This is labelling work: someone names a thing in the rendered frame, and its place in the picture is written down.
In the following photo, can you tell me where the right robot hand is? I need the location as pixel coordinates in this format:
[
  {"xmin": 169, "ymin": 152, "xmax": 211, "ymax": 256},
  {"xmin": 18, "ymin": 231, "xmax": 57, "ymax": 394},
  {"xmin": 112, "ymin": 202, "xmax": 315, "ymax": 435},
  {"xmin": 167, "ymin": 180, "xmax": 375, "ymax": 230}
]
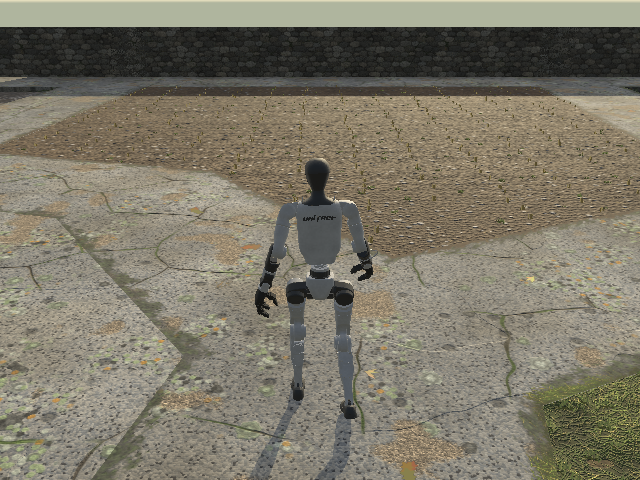
[{"xmin": 350, "ymin": 264, "xmax": 374, "ymax": 281}]

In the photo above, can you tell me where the robot right upper arm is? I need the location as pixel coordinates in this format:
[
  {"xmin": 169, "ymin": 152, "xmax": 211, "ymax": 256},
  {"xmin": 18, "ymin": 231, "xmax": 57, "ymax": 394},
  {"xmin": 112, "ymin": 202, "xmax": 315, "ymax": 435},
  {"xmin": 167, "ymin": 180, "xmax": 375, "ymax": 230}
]
[{"xmin": 339, "ymin": 200, "xmax": 367, "ymax": 253}]

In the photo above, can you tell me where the left robot foot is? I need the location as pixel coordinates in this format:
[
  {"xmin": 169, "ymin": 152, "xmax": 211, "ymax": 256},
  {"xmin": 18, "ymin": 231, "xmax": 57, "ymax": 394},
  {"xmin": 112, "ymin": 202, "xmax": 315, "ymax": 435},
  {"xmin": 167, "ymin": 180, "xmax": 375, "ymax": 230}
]
[{"xmin": 291, "ymin": 376, "xmax": 305, "ymax": 401}]

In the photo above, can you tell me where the left robot forearm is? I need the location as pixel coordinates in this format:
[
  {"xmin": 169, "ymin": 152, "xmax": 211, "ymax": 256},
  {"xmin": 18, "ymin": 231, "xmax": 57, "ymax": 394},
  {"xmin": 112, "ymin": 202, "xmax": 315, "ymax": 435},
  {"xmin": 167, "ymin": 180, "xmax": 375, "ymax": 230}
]
[{"xmin": 258, "ymin": 243, "xmax": 280, "ymax": 293}]

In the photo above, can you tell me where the robot left thigh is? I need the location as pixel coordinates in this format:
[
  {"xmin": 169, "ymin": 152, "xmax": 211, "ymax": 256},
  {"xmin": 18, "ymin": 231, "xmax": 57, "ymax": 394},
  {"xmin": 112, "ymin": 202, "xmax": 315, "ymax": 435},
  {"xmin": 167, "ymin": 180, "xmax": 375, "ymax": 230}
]
[{"xmin": 286, "ymin": 278, "xmax": 306, "ymax": 341}]

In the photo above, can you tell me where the right robot forearm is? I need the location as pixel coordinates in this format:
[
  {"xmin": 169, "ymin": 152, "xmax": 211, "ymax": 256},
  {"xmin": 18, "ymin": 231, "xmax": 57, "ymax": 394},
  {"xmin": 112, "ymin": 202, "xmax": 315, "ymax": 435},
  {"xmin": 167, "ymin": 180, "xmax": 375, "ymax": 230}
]
[{"xmin": 357, "ymin": 237, "xmax": 373, "ymax": 269}]

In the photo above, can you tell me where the robot left upper arm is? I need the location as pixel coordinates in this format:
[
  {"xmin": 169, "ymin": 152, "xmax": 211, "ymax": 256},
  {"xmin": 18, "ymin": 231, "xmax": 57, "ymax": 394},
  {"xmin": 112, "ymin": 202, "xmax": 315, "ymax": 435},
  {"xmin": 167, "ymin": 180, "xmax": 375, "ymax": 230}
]
[{"xmin": 271, "ymin": 202, "xmax": 298, "ymax": 259}]

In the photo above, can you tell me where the left robot hand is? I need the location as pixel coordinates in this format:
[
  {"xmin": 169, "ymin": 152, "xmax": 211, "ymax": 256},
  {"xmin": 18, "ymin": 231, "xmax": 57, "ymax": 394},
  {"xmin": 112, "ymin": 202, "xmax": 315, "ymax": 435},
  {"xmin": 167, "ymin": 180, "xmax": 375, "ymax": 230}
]
[{"xmin": 255, "ymin": 289, "xmax": 278, "ymax": 318}]

